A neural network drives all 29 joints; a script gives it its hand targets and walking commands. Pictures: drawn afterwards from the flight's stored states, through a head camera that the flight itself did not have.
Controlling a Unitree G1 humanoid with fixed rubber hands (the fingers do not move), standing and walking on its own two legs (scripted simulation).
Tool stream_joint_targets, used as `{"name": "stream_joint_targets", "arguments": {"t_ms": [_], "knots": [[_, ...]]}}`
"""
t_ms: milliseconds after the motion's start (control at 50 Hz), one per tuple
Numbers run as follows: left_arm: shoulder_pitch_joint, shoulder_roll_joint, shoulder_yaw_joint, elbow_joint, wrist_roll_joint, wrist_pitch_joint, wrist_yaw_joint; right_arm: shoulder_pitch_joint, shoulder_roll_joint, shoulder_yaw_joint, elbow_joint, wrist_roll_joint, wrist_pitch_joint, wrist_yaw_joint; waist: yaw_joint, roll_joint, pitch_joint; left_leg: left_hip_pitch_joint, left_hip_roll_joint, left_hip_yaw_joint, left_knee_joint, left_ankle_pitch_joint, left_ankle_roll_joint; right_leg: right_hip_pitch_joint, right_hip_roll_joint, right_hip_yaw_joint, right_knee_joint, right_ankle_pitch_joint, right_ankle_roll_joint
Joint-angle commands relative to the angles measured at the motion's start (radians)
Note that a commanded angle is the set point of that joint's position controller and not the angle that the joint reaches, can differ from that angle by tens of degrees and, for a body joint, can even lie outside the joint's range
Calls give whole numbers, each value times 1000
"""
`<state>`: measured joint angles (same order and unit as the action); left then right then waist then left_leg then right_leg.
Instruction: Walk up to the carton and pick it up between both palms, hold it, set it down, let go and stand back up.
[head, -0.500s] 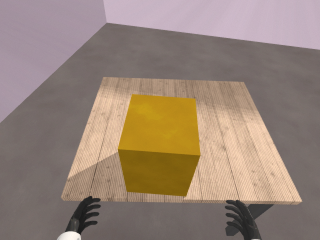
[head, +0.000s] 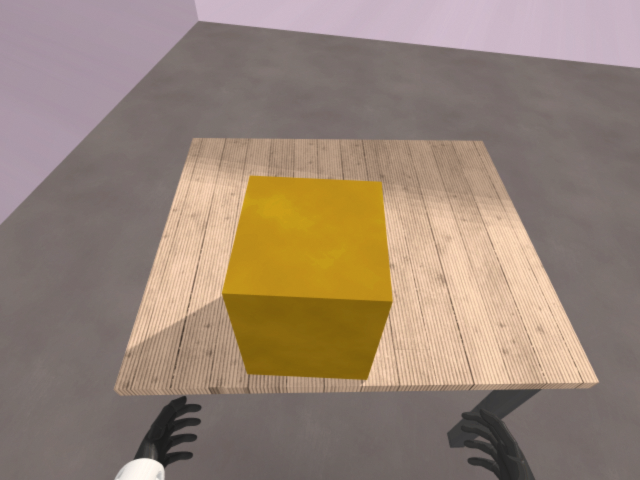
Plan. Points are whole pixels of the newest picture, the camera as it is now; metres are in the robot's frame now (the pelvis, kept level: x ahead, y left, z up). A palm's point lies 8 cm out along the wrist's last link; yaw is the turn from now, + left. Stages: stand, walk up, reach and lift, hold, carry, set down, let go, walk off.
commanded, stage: let go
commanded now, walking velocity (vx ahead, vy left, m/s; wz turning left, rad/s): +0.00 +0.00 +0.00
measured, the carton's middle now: (311, 282) +0.41 +0.04 -0.04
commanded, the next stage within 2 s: stand in 0.24 s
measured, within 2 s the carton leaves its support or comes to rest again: neither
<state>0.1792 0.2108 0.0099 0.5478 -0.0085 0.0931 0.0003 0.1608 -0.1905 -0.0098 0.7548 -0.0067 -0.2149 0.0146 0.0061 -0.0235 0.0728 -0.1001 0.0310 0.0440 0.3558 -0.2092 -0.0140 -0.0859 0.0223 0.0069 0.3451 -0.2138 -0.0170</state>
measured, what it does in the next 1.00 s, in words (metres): shifts its weight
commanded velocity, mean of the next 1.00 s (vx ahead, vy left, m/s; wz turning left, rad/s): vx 0.00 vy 0.00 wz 0.00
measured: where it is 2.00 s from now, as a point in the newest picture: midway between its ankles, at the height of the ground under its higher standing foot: outside the picture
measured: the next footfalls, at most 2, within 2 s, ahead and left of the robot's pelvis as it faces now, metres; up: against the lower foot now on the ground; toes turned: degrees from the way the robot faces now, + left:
none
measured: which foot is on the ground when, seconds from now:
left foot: down 0.00-1.00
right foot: down 0.00-1.00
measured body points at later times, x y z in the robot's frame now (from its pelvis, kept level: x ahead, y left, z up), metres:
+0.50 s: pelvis -0.01 +0.01 +0.00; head -0.01 +0.02 +0.45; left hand +0.11 +0.27 -0.11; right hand +0.11 -0.25 -0.11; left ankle -0.01 +0.13 -0.75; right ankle -0.01 -0.11 -0.75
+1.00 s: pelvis -0.05 +0.02 -0.01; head -0.05 +0.03 +0.44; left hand -0.01 +0.29 -0.14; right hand +0.03 -0.23 -0.13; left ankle -0.01 +0.13 -0.75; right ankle -0.02 -0.11 -0.75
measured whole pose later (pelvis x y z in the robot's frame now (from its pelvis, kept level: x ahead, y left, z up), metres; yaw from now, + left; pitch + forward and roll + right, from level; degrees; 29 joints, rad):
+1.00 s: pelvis -0.05 +0.02 -0.01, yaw +3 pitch -2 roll +0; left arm 0.38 0.27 -0.02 0.79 0.01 -0.02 0.01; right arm 0.34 -0.27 0.02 0.79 -0.01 -0.02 0.00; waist 0.00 -0.01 0.01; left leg -0.25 -0.03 0.00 0.47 -0.18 0.03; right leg -0.22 -0.03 -0.03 0.46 -0.21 0.02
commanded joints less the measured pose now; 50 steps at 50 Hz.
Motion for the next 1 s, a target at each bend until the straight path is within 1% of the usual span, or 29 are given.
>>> {"name": "stream_joint_targets", "arguments": {"t_ms": [0, 20, 40, 60, 80, 100, 120, 200, 220, 240, 260, 280, 320, 380, 400, 460, 520, 540, 580, 600, 680, 720, 760, 800, 820, 860, 880, 940, 980], "knots": [[-82, 102, 34, -113, 0, -30, 6, -74, -97, -28, -117, 8, -40, -1, 7, -1, -126, 115, -35, 27, 6, 192, -3, -69, -14, -14, -52, 198, 9], [-72, 96, 25, -100, 1, -24, 6, -70, -103, -35, -111, 0, -40, -1, -4, 1, -109, 109, -35, 26, 7, 189, -4, -75, -15, -16, -49, 212, 10], [-70, 86, 18, -97, 1, -19, 5, -65, -105, -36, -91, 2, -38, -2, -6, 12, -110, 111, -33, 24, 4, 182, -6, -80, -14, -15, -49, 197, 5], [-85, 93, 20, -114, 0, -19, 6, -67, -100, -37, -94, 4, -35, -2, -5, 14, -101, 105, -31, 25, 0, 165, -5, -80, -14, -16, -49, 167, 4], [-87, 92, 18, -109, -4, -16, 6, -70, -98, -37, -93, 7, -32, -1, -6, 0, -96, 101, -29, 25, 2, 159, -2, -82, -15, -16, -49, 164, 4], [-94, 93, 23, -110, 0, -17, 7, -70, -100, -37, -95, 9, -30, 1, 1, 12, -104, 95, -31, 26, 1, 152, -3, -84, -16, -14, -48, 153, 1], [-88, 93, 24, -106, 5, -13, 9, -72, -104, -38, -102, 7, -26, 3, 2, 6, -95, 96, -30, 26, 2, 151, -2, -88, -13, -14, -48, 147, -1], [-77, 88, 27, -100, 12, -19, 11, -68, -112, -36, -119, 12, -32, 4, 7, 11, -119, 113, -33, 24, 27, 210, -11, -86, -7, -19, -35, 210, 1], [-74, 87, 25, -104, 17, -19, 10, -51, -112, -38, -91, 12, -31, 2, -2, 25, -115, 119, -31, 21, 27, 213, -15, -87, -7, -21, -35, 205, -2], [51, 137, 52, -16, 40, -91, 20, 30, -179, -56, -62, 4, 71, -36, 35, 95, -183, -44, 52, -70, 94, 361, 26, -29, -90, 50, 42, 313, -2], [83, 161, 55, 2, 34, -114, 20, 40, -179, -57, -72, 2, 110, -44, 20, 56, -211, -15, 75, -84, 96, 362, 38, 5, -118, 76, 44, 366, -1], [60, 157, 50, 6, 29, -129, 19, 41, -170, -55, -80, 0, 129, -45, 5, 41, -216, 0, 78, -88, 101, 366, 40, -14, -121, 77, 57, 391, 1], [36, 130, 40, 5, 27, -142, 17, 46, -161, -46, -81, 0, 149, -43, -9, 18, -182, -20, 82, -97, 87, 294, 42, -44, -122, 76, 37, 330, 2], [38, 133, 34, 24, 25, -141, 14, 64, -171, -42, -78, -1, 157, -35, -15, 36, -108, -51, 78, -110, 62, 247, 34, -79, -122, 70, 25, 251, 4], [44, 134, 32, 30, 22, -140, 15, 71, -173, -40, -77, -2, 159, -34, -13, 24, -93, -61, 80, -119, 57, 226, 36, -86, -122, 69, 16, 210, 4], [55, 153, 27, 54, 23, -143, 14, 77, -185, -32, -69, -2, 160, -28, -6, 28, -101, -76, 77, -126, 37, 175, 38, -75, -126, 67, 10, 160, 4], [77, 158, 20, 70, 18, -144, 14, 97, -193, -26, -60, 0, 160, -25, -9, 2, -94, -94, 73, -136, 20, 108, 40, -71, -126, 66, 11, 97, 5], [79, 162, 23, 76, 22, -144, 15, 100, -194, -25, -52, -5, 161, -23, -5, 18, -87, -96, 70, -139, 18, 95, 41, -78, -126, 66, 9, 81, 5], [98, 168, 17, 90, 20, -142, 16, 113, -197, -22, -48, -4, 162, -23, -5, 19, -69, -109, 67, -145, 9, 84, 39, -80, -127, 62, 11, 69, 6], [107, 168, 14, 99, 18, -141, 16, 123, -202, -21, -43, -2, 164, -23, -6, 31, -60, -122, 65, -144, 8, 66, 39, -89, -124, 64, 9, 50, 9], [136, 179, 6, 120, 18, -136, 18, 136, -207, -16, -34, 1, 169, -21, -3, 24, -34, -165, 63, -163, -16, -51, 40, -108, -117, 62, 14, -40, 16], [151, 182, 4, 132, 19, -134, 18, 146, -212, -13, -34, 3, 171, -21, -3, 30, -17, -196, 61, -169, -27, -94, 39, -107, -115, 61, 23, -61, 20], [159, 192, 6, 140, 20, -137, 19, 148, -208, -12, -35, 1, 172, -20, -4, 23, -25, -182, 56, -165, -17, -87, 39, -118, -118, 62, 16, -64, 18], [169, 191, 5, 144, 19, -136, 19, 164, -208, -11, -34, 1, 174, -20, -8, 48, -23, -206, 58, -176, -33, -146, 40, -123, -115, 58, 22, -104, 14], [180, 185, 3, 150, 21, -135, 19, 162, -214, -13, -31, -2, 175, -20, -1, 57, -15, -222, 64, -185, -39, -169, 42, -122, -113, 55, 27, -106, 14], [192, 182, 1, 156, 20, -133, 19, 173, -214, -12, -33, 3, 177, -21, -8, 36, 0, -234, 62, -191, -45, -187, 41, -139, -112, 52, 32, -110, 15], [200, 181, -1, 162, 21, -133, 18, 169, -221, -11, -33, 0, 176, -22, 0, 53, -7, -240, 63, -196, -49, -201, 43, -131, -109, 51, 35, -109, 16], [209, 177, -1, 169, 21, -133, 18, 177, -212, -9, -38, 1, 177, -21, -3, 39, 1, -252, 59, -190, -45, -198, 43, -136, -109, 51, 41, -99, 18], [220, 181, -1, 169, 21, -133, 17, 189, -215, -11, -39, -1, 179, -22, -4, 47, -9, -233, 58, -190, -37, -191, 42, -147, -111, 57, 38, -110, 12]]}}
